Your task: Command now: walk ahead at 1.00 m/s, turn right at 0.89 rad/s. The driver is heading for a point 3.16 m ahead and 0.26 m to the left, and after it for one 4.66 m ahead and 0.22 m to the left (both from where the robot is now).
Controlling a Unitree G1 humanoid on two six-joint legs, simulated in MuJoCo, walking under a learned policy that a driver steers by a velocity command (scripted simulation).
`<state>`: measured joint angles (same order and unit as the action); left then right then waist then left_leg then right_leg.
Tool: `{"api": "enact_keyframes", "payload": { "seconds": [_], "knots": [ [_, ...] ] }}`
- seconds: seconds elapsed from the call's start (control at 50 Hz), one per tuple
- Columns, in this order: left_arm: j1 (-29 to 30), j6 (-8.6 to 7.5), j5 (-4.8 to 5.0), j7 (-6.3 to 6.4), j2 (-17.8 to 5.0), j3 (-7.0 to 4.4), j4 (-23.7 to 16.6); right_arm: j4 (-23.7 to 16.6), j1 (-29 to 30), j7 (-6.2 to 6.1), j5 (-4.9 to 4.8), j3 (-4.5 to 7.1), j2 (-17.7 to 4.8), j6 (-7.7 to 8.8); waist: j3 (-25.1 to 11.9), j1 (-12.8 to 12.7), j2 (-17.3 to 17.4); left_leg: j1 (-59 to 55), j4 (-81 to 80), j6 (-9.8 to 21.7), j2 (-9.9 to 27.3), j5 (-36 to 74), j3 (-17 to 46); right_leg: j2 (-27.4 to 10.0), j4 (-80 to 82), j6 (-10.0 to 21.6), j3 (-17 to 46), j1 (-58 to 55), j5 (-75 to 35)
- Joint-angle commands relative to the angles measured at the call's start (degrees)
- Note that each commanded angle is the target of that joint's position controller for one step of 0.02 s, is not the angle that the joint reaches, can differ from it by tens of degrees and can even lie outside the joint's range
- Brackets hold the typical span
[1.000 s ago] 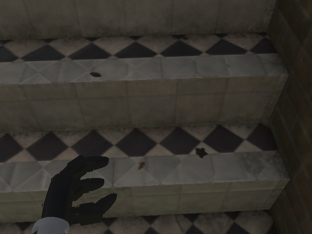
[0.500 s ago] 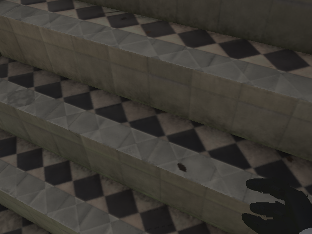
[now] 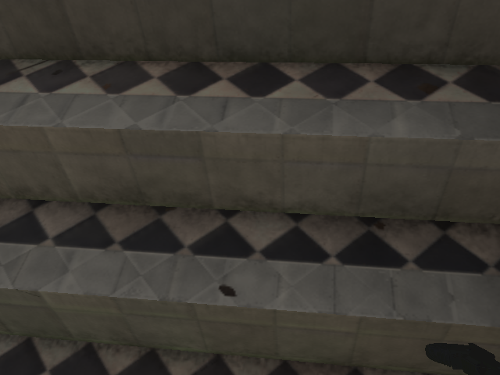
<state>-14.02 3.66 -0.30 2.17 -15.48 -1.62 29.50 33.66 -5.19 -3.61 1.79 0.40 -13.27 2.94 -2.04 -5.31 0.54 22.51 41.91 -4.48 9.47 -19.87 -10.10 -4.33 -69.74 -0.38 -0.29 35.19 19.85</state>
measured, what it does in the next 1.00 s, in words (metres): walks backwards: right foot, then left foot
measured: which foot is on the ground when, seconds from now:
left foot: down 0.00-0.02, up 0.04-0.42, down 0.44-0.98, up 1.00-1.00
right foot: up 0.00-0.00, down 0.02-0.44, up 0.46-0.62, down 0.64-0.68, up 0.70-1.00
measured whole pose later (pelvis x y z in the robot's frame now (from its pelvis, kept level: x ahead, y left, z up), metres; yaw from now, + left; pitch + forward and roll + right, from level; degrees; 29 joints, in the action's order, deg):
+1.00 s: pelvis -0.16 +0.00 -0.15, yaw +13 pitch -1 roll +7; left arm -0.8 4.4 0.1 -2.9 -18.2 -0.1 27.8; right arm 30.7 -19.4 -10.5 -1.7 5.0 -17.2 0.6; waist 5.4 8.5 4.9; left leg 55.6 82.0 -2.4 -15.8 -37.8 1.3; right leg -0.8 -59.5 0.5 18.8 19.5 23.9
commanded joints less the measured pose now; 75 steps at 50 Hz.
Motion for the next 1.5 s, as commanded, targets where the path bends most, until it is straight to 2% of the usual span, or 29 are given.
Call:
{"api": "enact_keyframes", "payload": {
  "seconds": [0.02, 0.04, 0.06, 0.08, 0.12, 0.18, 0.28, 0.4, 0.44, 0.48, 0.5, 0.56, 0.66, 0.72, 0.74, 0.78, 0.8, 0.82, 0.84, 0.88, 0.94, 1.0, 1.04, 1.1, 1.16, 1.28, 1.38, 1.44, 1.5],
  "knots": [
    [-18.4, -0.79, -1.59, -1.38, 0.6, 0.29, 6.8, -7.7, 13.1, 1.44, -2.4, -1.4, 0.4, -0.37, 0.1, -8.3, -1.8, 4.4, 12.0, 6.6, 1.1, 16.9, -0.8, 5.3, 43.2, 6.0, -12.1, -20.0, -14.7],
    [-23.1, -1.99, -3.22, -1.45, -3.1, -2.29, 9.5, -11.1, 18.6, 2.81, -1.8, -2.22, 1.9, -0.97, 6.0, -13.3, -12.2, 17.9, 44.6, 3.3, -8.1, 0.1, -4.6, 5.8, 48.0, 9.7, -7.1, -28.8, -35.6],
    [-6.0, -3.37, -4.69, -1.18, -7.9, -1.07, 4.1, -17.0, 11.8, 3.11, -0.2, -2.46, 4.8, -0.63, 2.9, 3.6, -25.5, 33.6, 68.6, -3.7, -12.3, -20.3, 5.2, -3.9, 31.8, 15.6, 15.4, -32.1, -78.9],
    [-2.6, -4.51, -2.79, 0.21, -8.5, -1.07, -0.2, -17.4, 5.3, 3.88, -2.07, -2.96, 2.0, -0.17, -10.7, 6.0, -17.4, 34.0, 66.6, -5.2, -8.2, -16.6, 17.1, -9.9, 34.3, 20.1, 29.8, -32.5, -55.4],
    [-2.4, -4.81, 0.46, 2.34, -7.9, -1.79, -2.3, -16.5, 4.4, 3.98, -0.34, -1.79, -4.7, -1.26, -3.7, 4.1, 5.3, 34.8, 59.1, -4.1, -5.1, -5.7, 24.0, -12.6, 35.5, 14.1, 37.3, -21.7, -15.6],
    [-4.7, -3.25, -2.96, 6.64, -7.5, -0.77, -2.0, -15.4, -2.7, 3.94, 3.19, -0.49, -5.1, -7.38, -1.6, 6.5, 6.6, 32.5, 74.0, -4.0, -10.4, 2.9, 23.3, -13.8, 40.6, 12.2, 43.2, -17.0, -0.3],
    [-0.6, -2.56, -3.44, 7.4, -5.9, 0.27, -6.4, -12.5, -8.5, 4.69, 0.63, 1.34, -8.8, -14.15, 0.4, 11.7, -2.4, 24.9, 80.2, -3.9, -14.4, 1.1, 22.6, -10.7, 38.0, 8.7, 21.4, -10.9, -14.3],
    [17.3, -5.67, -3.92, 2.28, -0.8, 2.5, -10.6, -4.6, -16.9, 0.95, -1.49, 0.55, -6.2, -9.61, -1.5, 15.6, -12.7, 8.3, 20.4, 2.8, -8.7, 12.8, 11.2, -7.5, 34.0, 6.2, 2.3, -4.6, 2.5],
    [20.2, -5.6, 0.22, 0.18, 5.8, 5.68, -12.0, 1.6, -23.1, 1.05, 0.26, -0.81, -2.8, -7.59, 7.5, 14.4, -5.2, 3.7, -16.4, 7.8, -9.4, 21.4, 2.5, -3.4, 11.5, 5.8, -5.6, -5.4, -3.7],
    [17.1, -7.01, -3.04, -1.66, 7.7, 6.42, -17.2, 2.1, -19.9, 2.96, 3.12, -2.21, -2.4, -2.24, 7.6, 7.6, 13.1, 5.8, -12.9, 15.2, -11.8, 60.4, 24.9, 8.9, -25.2, -0.5, -2.6, 1.6, 18.9],
    [4.4, -6.14, -1.07, -1.63, 5.0, 5.26, -15.1, -0.9, -11.7, 2.2, 2.05, -0.65, -9.5, -0.58, -5.6, -2.2, 11.2, -2.6, -7.5, 19.7, -3.0, 64.1, 39.4, 7.2, -24.4, -3.7, 4.2, 2.5, 15.0],
    [12.4, -4.77, -0.82, -1.17, -1.9, 2.86, -12.4, -3.8, -16.0, -0.87, -3.55, 1.77, -11.3, 0.18, -2.8, 6.7, -4.1, 5.8, -2.6, 20.8, 5.4, 18.2, 58.7, 4.3, -10.2, -2.1, 16.8, 0.5, 2.0],
    [13.9, -3.18, -3.02, -1.88, 1.3, 2.35, -11.5, -7.8, -12.6, -2.94, -3.34, 1.75, -3.4, -2.51, -5.7, 4.0, 4.4, 5.5, 10.5, 10.0, -8.8, 25.6, 42.9, 7.2, 19.8, 2.6, 12.2, -9.3, 4.1],
    [23.3, -5.18, -2.89, -3.13, 2.2, 2.46, -7.8, -5.6, -20.4, -3.07, -2.75, 5.48, -7.0, -6.75, -2.5, 13.3, -23.1, 30.2, 58.9, -5.0, -23.0, -17.1, 8.6, -6.2, 36.1, 11.0, 12.1, -29.9, -78.2],
    [22.5, -4.18, -1.7, -3.61, 6.2, 2.9, -4.4, -8.0, -11.7, -3.97, -3.26, 2.67, -2.6, -5.12, 4.0, 10.3, -5.3, 8.2, 45.7, 3.2, -18.4, -8.1, 13.5, 5.4, 58.7, 1.0, -1.0, -8.1, -50.6],
    [29.9, -5.33, 2.69, -3.03, -8.1, -2.46, -5.8, -10.3, -18.0, -1.95, 0.61, 2.81, -6.5, -1.42, 8.1, 20.8, -3.3, -5.8, 2.6, 4.3, -27.8, -14.6, -0.6, 13.2, 60.7, -9.2, -8.4, -15.7, -95.8],
    [32.9, -4.2, 5.03, -0.04, -12.7, -5.14, -8.7, -3.0, -31.6, -1.56, 1.3, 3.82, -8.9, -0.37, 2.5, 24.3, 14.9, -23.2, -9.8, 8.7, -24.1, 7.1, 2.8, 15.9, 26.9, -14.4, -5.4, -6.5, -72.4],
    [25.3, -1.99, 5.14, 1.08, -9.8, -5.15, -11.5, -2.4, -32.5, -3.64, -2.45, 3.58, -5.5, 3.73, -12.9, 21.1, 55.0, -40.5, -6.6, 22.8, -8.0, 23.6, 43.1, 18.0, -37.1, -18.6, 19.6, 12.9, 11.8],
    [23.3, -1.99, 5.03, 1.05, -14.6, -3.83, -13.0, -5.3, -30.8, -3.25, -1.72, 3.03, -6.3, 5.59, -32.4, 20.5, 47.3, -38.4, 11.7, 28.3, 2.5, 45.8, 69.6, 17.3, -54.2, -19.6, 35.6, 8.3, 27.1],
    [30.9, -0.24, -1.64, 1.0, -10.1, -1.12, -17.1, -0.9, -36.6, -4.41, -7.93, 5.76, -8.3, 6.01, -22.4, 21.5, 14.7, -26.4, 14.1, 19.4, -0.1, 23.0, 73.6, 9.3, -48.5, -15.2, 35.3, 19.7, 33.0],
    [1.4, 1.59, 1.09, -4.74, -7.3, 0.37, -3.8, -12.5, -1.8, -7.47, -2.49, 5.58, -11.5, 0.74, -3.3, 3.2, -10.6, 40.7, 17.4, 4.0, -13.6, 10.4, 50.6, 1.9, -2.1, 0.9, 27.4, -24.1, 28.0],
    [3.0, 1.58, -0.89, -6.98, 0.7, 2.14, 7.4, -11.2, -3.8, -7.38, -3.4, 4.95, -2.4, -3.63, 3.1, 5.6, -27.9, 47.9, 54.2, 0.9, -25.9, -16.5, 10.6, 1.6, 44.8, 7.2, 2.7, -33.5, -22.4],
    [16.8, 1.1, -3.35, -5.77, 5.8, 4.69, 3.7, -5.7, -15.1, -6.57, -4.39, 5.12, 1.1, -4.67, 3.5, 12.4, -22.3, 39.5, 94.4, -4.0, -32.8, -14.4, 10.0, 1.4, 41.2, 4.3, -0.8, -12.8, -30.4],
    [22.2, 0.33, -3.45, -1.71, -11.7, 0.32, -4.2, -8.2, -22.0, -4.51, -2.25, 4.42, -5.5, -6.11, -3.5, 13.6, -19.7, 38.2, 100.8, -8.3, -17.1, -2.0, 19.9, -22.2, 50.5, 14.5, 28.9, -6.2, -3.1],
    [15.8, 0.55, -1.64, 2.44, -7.0, 2.03, -4.0, -10.3, -5.7, -3.15, -3.05, 4.62, -7.5, -7.33, 6.3, 6.8, -2.9, 39.3, 74.9, -8.6, -16.2, 5.7, 23.7, -13.6, 47.8, 14.5, 29.8, -16.4, 3.0],
    [7.6, -2.3, 0.4, 2.19, 0.8, 1.9, 0.0, -4.5, -8.7, 0.7, -1.51, 1.44, 2.7, -6.56, 0.1, 8.1, -9.9, 6.5, 16.2, -2.8, -9.6, -11.5, 14.5, -5.4, 55.2, 12.6, 23.4, -16.5, 17.7],
    [-1.8, -1.69, 2.52, 1.93, -5.2, -1.88, 1.0, 0.4, -8.6, 1.6, -1.05, 3.36, -3.5, -6.49, 6.1, 4.0, -10.6, -12.3, -19.2, 5.2, -15.3, -3.6, 8.8, -0.7, 54.9, 8.4, 26.2, -9.5, 16.7],
    [11.7, -3.61, 2.34, 2.27, -1.4, -2.05, -3.5, 2.6, -15.6, 1.3, 3.14, 5.31, -12.2, -5.93, -1.3, 12.3, 17.2, -19.2, -24.2, 20.3, 14.6, 13.6, 32.6, 10.7, 12.2, -3.1, 2.0, 14.8, 12.1],
    [-3.0, -1.17, 1.56, 2.17, -3.8, -3.94, 2.4, -4.3, 3.2, 0.99, 1.43, 1.67, -4.1, -4.35, 0.0, 1.8, 6.8, -5.5, -22.6, 15.1, 5.0, 16.3, 19.0, 6.5, -20.3, -5.8, 6.0, 8.5, 5.8]
  ]
}}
